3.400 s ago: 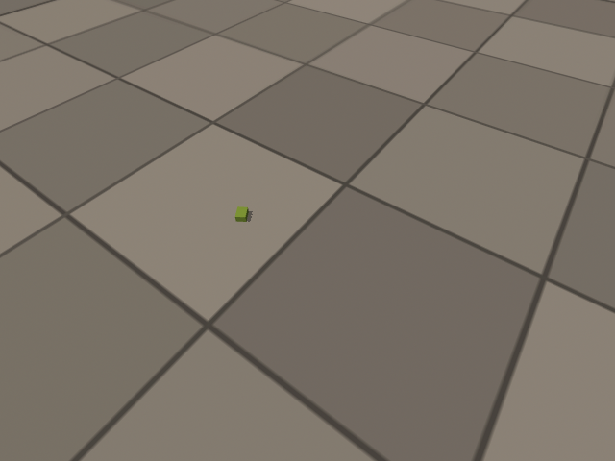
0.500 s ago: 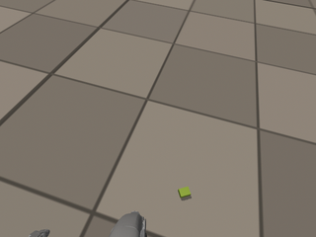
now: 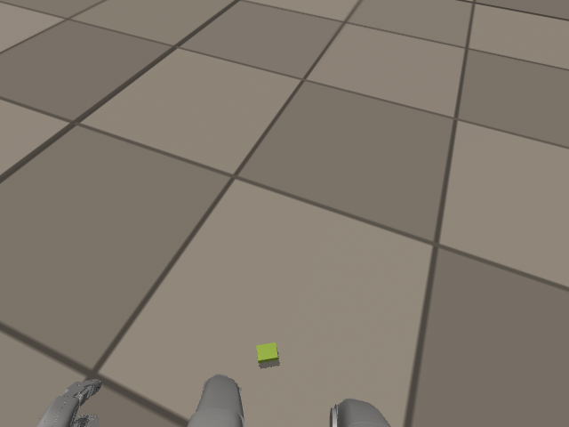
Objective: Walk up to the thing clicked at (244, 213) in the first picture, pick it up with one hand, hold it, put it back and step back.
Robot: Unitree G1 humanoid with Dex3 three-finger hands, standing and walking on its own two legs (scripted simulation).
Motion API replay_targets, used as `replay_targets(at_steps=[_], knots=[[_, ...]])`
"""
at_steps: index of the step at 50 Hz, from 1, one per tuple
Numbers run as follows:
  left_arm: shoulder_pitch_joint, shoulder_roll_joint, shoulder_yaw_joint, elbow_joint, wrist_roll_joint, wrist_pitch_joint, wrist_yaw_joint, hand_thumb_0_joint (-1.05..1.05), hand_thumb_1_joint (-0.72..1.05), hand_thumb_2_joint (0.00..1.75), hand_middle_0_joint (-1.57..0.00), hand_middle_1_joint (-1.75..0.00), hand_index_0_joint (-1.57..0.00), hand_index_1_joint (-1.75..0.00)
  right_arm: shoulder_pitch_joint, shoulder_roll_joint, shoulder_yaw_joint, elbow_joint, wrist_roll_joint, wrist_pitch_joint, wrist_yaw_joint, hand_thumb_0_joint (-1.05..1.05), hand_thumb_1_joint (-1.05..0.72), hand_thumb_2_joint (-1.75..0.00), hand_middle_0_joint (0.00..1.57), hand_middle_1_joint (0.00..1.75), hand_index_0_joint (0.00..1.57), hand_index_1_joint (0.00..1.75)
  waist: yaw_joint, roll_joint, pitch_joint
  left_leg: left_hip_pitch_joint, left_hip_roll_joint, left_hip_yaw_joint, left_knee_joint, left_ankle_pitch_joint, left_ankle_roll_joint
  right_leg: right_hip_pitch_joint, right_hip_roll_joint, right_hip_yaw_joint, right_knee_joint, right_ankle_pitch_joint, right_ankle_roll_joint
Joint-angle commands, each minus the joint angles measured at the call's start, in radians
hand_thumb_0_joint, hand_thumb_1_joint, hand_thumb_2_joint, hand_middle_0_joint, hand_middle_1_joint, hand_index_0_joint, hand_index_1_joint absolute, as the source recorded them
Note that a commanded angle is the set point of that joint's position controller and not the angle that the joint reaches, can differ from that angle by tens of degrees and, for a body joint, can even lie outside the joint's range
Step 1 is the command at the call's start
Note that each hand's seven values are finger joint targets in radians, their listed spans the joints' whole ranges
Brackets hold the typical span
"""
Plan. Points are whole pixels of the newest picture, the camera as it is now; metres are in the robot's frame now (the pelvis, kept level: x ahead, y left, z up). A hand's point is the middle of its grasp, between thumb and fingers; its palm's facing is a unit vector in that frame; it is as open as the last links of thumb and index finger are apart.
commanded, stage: walk up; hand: left
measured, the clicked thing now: (267, 352) +0.40 +0.06 -0.69
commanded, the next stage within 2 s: none
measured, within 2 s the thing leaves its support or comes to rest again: neither
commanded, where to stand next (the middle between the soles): +0.11 -0.22 m, yaw +10 degrees
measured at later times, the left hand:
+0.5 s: hand out of the picture +0.08 +0.07 -0.13, palm faces +0.04 -0.93 -0.35, open 7.4 cm
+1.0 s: hand out of the picture -0.06 -0.01 -0.05, palm faces +0.15 -0.78 -0.61, open 7.4 cm
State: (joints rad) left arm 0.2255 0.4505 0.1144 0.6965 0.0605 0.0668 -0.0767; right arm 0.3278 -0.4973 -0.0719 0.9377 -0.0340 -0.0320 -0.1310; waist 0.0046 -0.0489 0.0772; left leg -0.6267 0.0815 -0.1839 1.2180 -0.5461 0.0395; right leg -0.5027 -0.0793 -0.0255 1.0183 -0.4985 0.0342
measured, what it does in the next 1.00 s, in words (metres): steps to the right: left foot, then right foot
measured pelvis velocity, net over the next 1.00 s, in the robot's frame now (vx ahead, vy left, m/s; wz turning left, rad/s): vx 0.02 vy -0.32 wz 0.20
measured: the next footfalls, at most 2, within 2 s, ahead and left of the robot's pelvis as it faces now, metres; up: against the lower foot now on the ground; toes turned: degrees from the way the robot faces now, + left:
left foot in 0.20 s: +0.10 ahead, +0.00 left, +0.00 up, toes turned +8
right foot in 0.54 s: +0.08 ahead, -0.44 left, +0.00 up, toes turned +6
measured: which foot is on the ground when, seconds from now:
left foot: up 0.00-0.18, down 0.20-0.56, up 0.58-1.00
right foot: down 0.00-0.22, up 0.24-0.52, down 0.54-1.00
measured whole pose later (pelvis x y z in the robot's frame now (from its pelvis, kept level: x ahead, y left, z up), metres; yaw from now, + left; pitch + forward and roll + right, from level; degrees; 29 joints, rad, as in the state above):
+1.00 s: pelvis +0.02 -0.32 +0.04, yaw +11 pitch -1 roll +1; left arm 0.42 0.41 0.08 0.87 0.02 -0.09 0.08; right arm 0.19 -0.46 -0.09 0.85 -0.05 0.09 0.04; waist 0.03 0.13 0.14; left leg -0.56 -0.02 -0.15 1.13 -0.32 0.00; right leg -0.32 -0.07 -0.06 0.72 -0.38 0.01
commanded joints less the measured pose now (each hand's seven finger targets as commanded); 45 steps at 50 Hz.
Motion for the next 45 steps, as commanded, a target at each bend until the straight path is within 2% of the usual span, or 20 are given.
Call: replay_targets(at_steps=[1,3,6,8,9,11,13,16,19,23,26,27,28,29,30,31,33,36,38,45], knots=[[-0.035,0.291,0.085,-0.069,0.003,-0.025,0.045,0.00,0.90,0.90,-0.20,-0.30,-0.20,-0.30,0.039,-0.224,-0.057,-0.030,0.033,-0.053,-0.018,0.00,-0.90,-0.90,0.20,0.30,0.20,0.30,0.012,-0.140,0.027,-0.175,-0.037,0.154,0.064,0.035,0.002,0.154,-0.196,0.381,-0.604,0.051,-0.239],[-0.057,0.241,0.070,-0.068,0.014,-0.023,0.037,0.00,0.90,0.90,-0.20,-0.30,-0.20,-0.30,0.141,-0.198,-0.049,0.007,0.039,-0.054,-0.003,0.00,-0.90,-0.90,0.20,0.30,0.20,0.30,-0.003,-0.192,0.009,-0.020,-0.032,0.228,-0.102,0.058,0.017,0.141,-0.150,0.248,-0.509,0.192,-0.268],[-0.040,0.198,0.042,-0.080,0.020,-0.017,0.031,0.00,0.90,0.90,-0.20,-0.30,-0.20,-0.30,0.178,-0.152,-0.039,0.000,0.034,-0.064,0.006,0.00,-0.90,-0.90,0.20,0.30,0.20,0.30,0.003,-0.185,-0.037,0.143,-0.064,0.254,-0.350,0.108,0.036,0.159,-0.145,0.187,-0.456,0.425,-0.295],[-0.078,0.175,0.022,-0.106,0.012,-0.004,0.028,0.00,0.90,0.90,-0.20,-0.30,-0.20,-0.30,0.279,-0.140,-0.041,0.017,0.036,-0.073,0.003,0.00,-0.90,-0.90,0.20,0.30,0.20,0.30,-0.038,-0.096,-0.101,0.374,-0.084,0.259,-0.621,0.340,0.041,0.108,-0.091,0.108,-0.302,0.486,-0.252],[-0.072,0.144,0.011,-0.121,0.001,-0.008,0.030,0.00,0.90,0.90,-0.20,-0.30,-0.20,-0.30,0.336,-0.175,-0.055,0.022,0.025,-0.076,-0.007,0.00,-0.90,-0.90,0.20,0.30,0.20,0.30,-0.073,0.007,-0.145,0.504,-0.047,0.183,-0.727,0.421,0.041,0.062,-0.052,0.063,-0.145,0.473,-0.196],[0.016,0.121,0.005,-0.115,-0.003,0.001,0.033,0.00,0.90,0.90,-0.20,-0.30,-0.20,-0.30,0.271,-0.331,-0.101,-0.057,-0.004,-0.071,-0.031,0.00,-0.90,-0.90,0.20,0.30,0.20,0.30,-0.037,0.169,-0.165,0.671,0.369,-0.492,-0.767,0.444,0.199,-0.303,0.040,0.120,0.135,-0.029,-0.045],[0.071,0.230,0.034,-0.082,0.008,0.024,0.043,0.00,0.90,0.90,-0.20,-0.30,-0.20,-0.30,0.142,-0.362,-0.108,-0.105,0.035,-0.066,-0.030,0.00,-0.90,-0.90,0.20,0.30,0.20,0.30,-0.010,0.074,-0.136,0.509,0.497,-0.530,-0.779,0.449,0.343,-0.263,-0.006,0.206,0.364,-0.109,-0.016],[0.010,0.233,0.064,-0.061,0.001,0.020,0.032,0.00,0.90,0.90,-0.20,-0.30,-0.20,-0.30,0.097,-0.262,-0.081,-0.111,0.018,-0.064,-0.022,0.00,-0.90,-0.90,0.20,0.30,0.20,0.30,0.002,0.046,-0.045,0.288,0.258,-0.177,-0.718,0.393,0.230,-0.163,0.008,0.226,0.362,0.026,-0.039],[0.046,0.220,0.066,-0.057,-0.005,0.023,0.015,0.00,0.90,0.90,-0.20,-0.30,-0.20,-0.30,0.070,-0.292,-0.087,-0.112,0.012,-0.069,-0.008,0.00,-0.90,-0.90,0.20,0.30,0.20,0.30,0.013,0.147,-0.037,0.212,0.211,-0.094,-0.694,0.278,0.219,-0.136,0.007,0.183,0.354,0.081,-0.032],[0.117,0.170,0.037,0.018,-0.050,0.007,0.011,0.00,0.90,0.90,-0.20,-0.30,-0.20,-0.30,-0.083,-0.290,-0.072,-0.152,-0.011,-0.053,0.037,0.00,-0.90,-0.90,0.20,0.30,0.20,0.30,0.023,0.343,-0.061,0.098,0.090,0.046,-0.737,-0.121,0.159,0.061,0.016,0.024,-0.010,-0.007,-0.016],[0.284,0.170,0.054,0.134,-0.062,-0.022,0.045,0.00,0.90,0.90,-0.20,-0.30,-0.20,-0.30,-0.154,-0.250,-0.059,-0.150,-0.031,-0.003,0.071,0.00,-0.90,-0.90,0.20,0.30,0.20,0.30,0.102,0.254,-0.093,-0.056,0.006,0.129,-0.468,-0.230,0.111,0.319,0.081,-0.067,-0.285,0.034,0.011],[0.342,0.201,0.061,0.168,-0.051,-0.034,0.063,0.00,0.90,0.90,-0.20,-0.30,-0.20,-0.30,-0.141,-0.155,-0.036,-0.147,-0.030,0.016,0.072,0.00,-0.90,-0.90,0.20,0.30,0.20,0.30,0.146,0.026,-0.061,-0.131,-0.068,0.216,-0.177,-0.230,0.073,0.307,0.083,-0.008,-0.393,-0.018,0.008],[0.324,0.287,0.068,0.151,-0.024,-0.054,0.078,0.00,0.90,0.90,-0.20,-0.30,-0.20,-0.30,-0.093,-0.036,0.004,-0.157,-0.011,0.022,0.071,0.00,-0.90,-0.90,0.20,0.30,0.20,0.30,0.138,-0.258,0.008,-0.272,-0.126,0.173,0.096,-0.158,0.025,0.189,-0.103,0.414,-0.577,-0.233,-0.030],[0.114,0.359,0.058,0.065,-0.015,-0.074,0.087,0.00,0.90,0.90,-0.20,-0.30,-0.20,-0.30,-0.080,-0.047,-0.003,-0.179,0.002,0.020,0.069,0.00,-0.90,-0.90,0.20,0.30,0.20,0.30,0.041,-0.197,0.065,-0.249,-0.127,-0.017,0.126,-0.012,-0.008,0.031,-0.278,0.802,-0.805,-0.310,-0.127],[-0.066,0.443,0.071,0.033,-0.030,-0.083,0.098,0.00,0.90,0.90,-0.20,-0.30,-0.20,-0.30,-0.107,-0.142,-0.038,-0.165,0.000,0.014,0.060,0.00,-0.90,-0.90,0.20,0.30,0.20,0.30,-0.006,-0.135,0.081,-0.220,-0.050,-0.028,0.100,0.041,-0.019,0.009,-0.396,0.942,-0.878,-0.363,-0.221],[-0.075,0.400,0.070,0.035,-0.036,-0.102,0.104,0.00,0.90,0.90,-0.20,-0.30,-0.20,-0.30,-0.139,-0.196,-0.050,-0.139,0.011,0.008,0.062,0.00,-0.90,-0.90,0.20,0.30,0.20,0.30,-0.004,-0.018,0.112,-0.224,-0.012,-0.048,0.077,0.093,-0.017,0.028,-0.354,0.864,-0.850,-0.348,-0.188],[-0.012,0.327,0.052,0.109,-0.036,-0.136,0.114,0.00,0.90,0.90,-0.20,-0.30,-0.20,-0.30,-0.072,-0.191,-0.050,-0.066,0.027,0.017,0.082,0.00,-0.90,-0.90,0.20,0.30,0.20,0.30,-0.010,0.026,0.120,-0.190,-0.021,-0.021,0.035,0.193,-0.011,0.126,-0.227,0.537,-0.660,-0.024,-0.066],[0.117,0.299,0.048,0.172,-0.040,-0.157,0.137,0.00,0.90,0.90,-0.20,-0.30,-0.20,-0.30,-0.027,-0.161,-0.058,-0.080,0.007,0.050,0.114,0.00,-0.90,-0.90,0.20,0.30,0.20,0.30,0.002,-0.109,0.068,-0.118,-0.045,-0.015,0.026,0.234,-0.013,0.222,-0.207,0.410,-0.579,0.339,-0.069],[0.169,0.265,0.039,0.186,-0.050,-0.162,0.155,0.00,0.90,0.90,-0.20,-0.30,-0.20,-0.30,-0.048,-0.144,-0.062,-0.098,-0.004,0.072,0.130,0.00,-0.90,-0.90,0.20,0.30,0.20,0.30,0.006,-0.131,0.025,-0.130,-0.079,-0.009,0.035,0.274,-0.013,0.315,-0.167,0.317,-0.553,0.522,-0.020],[0.278,0.227,0.045,0.143,-0.046,-0.169,0.183,0.00,0.90,0.90,-0.20,-0.30,-0.20,-0.30,-0.160,-0.120,-0.071,-0.187,-0.022,0.096,0.157,0.00,-0.90,-0.90,0.20,0.30,0.20,0.30,0.048,-0.078,-0.080,-0.149,-0.086,-0.011,-0.035,0.248,-0.041,0.493,-0.214,0.275,-0.483,0.698,-0.113]])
